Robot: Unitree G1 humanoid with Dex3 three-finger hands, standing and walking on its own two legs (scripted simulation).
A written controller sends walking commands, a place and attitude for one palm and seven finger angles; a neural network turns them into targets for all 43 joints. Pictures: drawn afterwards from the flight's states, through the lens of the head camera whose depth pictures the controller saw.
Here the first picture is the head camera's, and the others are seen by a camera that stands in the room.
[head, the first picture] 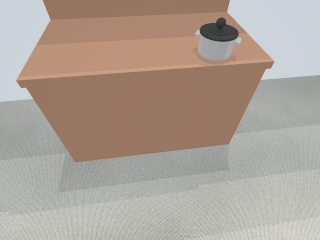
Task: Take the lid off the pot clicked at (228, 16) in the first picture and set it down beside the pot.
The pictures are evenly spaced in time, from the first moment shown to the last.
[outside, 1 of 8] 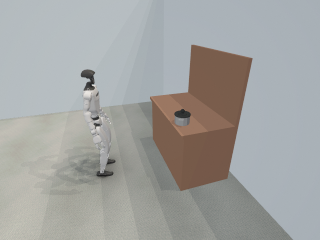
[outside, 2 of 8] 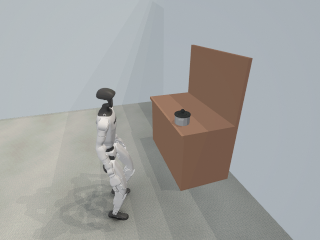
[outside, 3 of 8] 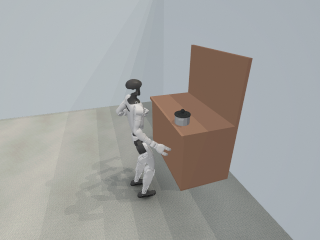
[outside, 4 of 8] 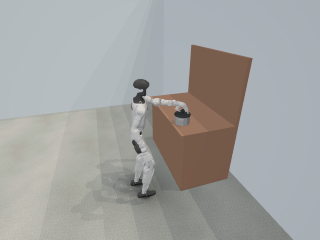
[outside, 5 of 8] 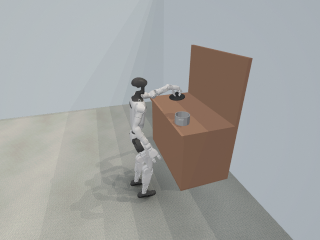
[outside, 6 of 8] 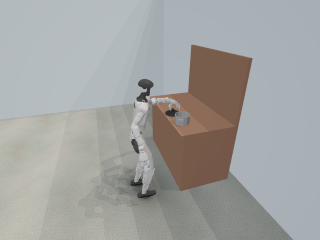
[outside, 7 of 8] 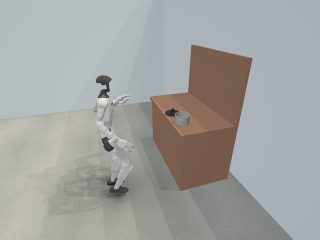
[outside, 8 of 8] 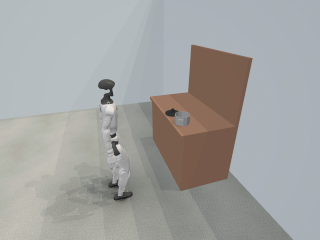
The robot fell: no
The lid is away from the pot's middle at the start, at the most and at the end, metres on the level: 0.00 0.25 0.24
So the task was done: yes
